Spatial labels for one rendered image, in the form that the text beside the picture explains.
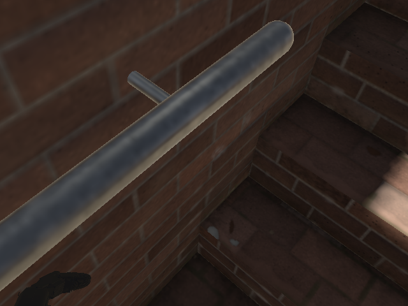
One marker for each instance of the left robot hand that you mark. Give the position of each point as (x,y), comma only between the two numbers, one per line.
(50,286)

